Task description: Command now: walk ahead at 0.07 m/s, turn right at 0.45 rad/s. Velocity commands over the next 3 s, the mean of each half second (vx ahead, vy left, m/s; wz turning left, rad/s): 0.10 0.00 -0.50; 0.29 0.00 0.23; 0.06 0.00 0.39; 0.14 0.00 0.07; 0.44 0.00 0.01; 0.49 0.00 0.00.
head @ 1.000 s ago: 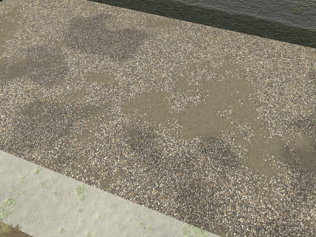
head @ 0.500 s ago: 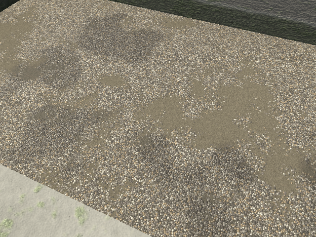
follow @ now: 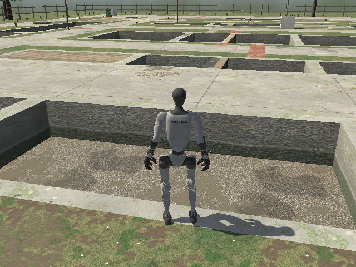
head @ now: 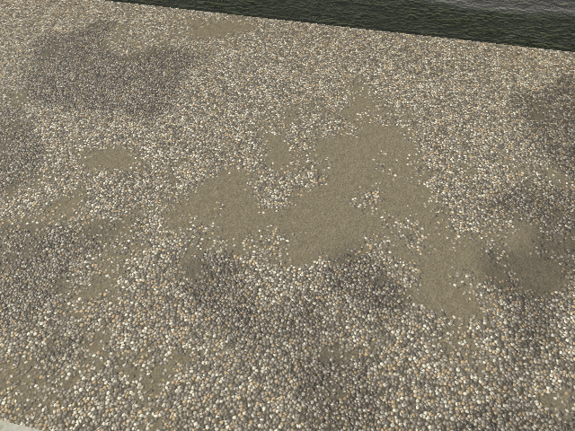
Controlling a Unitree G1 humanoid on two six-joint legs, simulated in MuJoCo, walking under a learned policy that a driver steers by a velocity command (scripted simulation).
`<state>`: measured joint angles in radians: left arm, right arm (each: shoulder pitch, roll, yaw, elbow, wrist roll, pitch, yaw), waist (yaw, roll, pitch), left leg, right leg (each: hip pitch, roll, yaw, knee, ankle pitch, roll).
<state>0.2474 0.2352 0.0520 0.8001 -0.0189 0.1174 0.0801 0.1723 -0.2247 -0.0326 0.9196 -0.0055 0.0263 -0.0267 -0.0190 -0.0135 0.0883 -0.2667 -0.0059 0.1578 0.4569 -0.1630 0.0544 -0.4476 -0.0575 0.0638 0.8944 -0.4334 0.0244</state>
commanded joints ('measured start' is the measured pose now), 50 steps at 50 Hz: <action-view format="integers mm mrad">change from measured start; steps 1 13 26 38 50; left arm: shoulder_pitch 1 -44 -46 -178 -192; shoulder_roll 86 197 143 106 148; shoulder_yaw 15 23 -32 -105 -68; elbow -118 -266 -317 -382 -327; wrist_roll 4 17 45 98 89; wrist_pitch -2 -68 -57 -69 -100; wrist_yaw -24 -55 -35 -87 -82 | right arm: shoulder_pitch -61 -104 -148 -72 -47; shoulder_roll -170 -201 -116 -187 -225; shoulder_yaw -42 -68 12 75 25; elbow -90 -199 -308 -428 -537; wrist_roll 5 6 -18 -21 -4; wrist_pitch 16 26 -10 -4 57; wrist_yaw -23 -25 13 60 35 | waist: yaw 5 1 63 64 19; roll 114 -81 -178 99 33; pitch -92 -162 -162 -96 -238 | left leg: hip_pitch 60 -434 -45 -23 -12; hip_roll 314 7 17 59 29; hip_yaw -251 -271 -230 -384 -497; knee -189 911 138 -81 97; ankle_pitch -3 -289 -115 -35 315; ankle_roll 156 -114 -114 9 70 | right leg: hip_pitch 12 338 256 293 352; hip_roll -23 -170 -49 65 21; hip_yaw -22 309 337 78 -37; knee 0 -470 -608 -466 -327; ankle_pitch -1 721 131 180 468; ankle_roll -17 -283 -194 -57 -60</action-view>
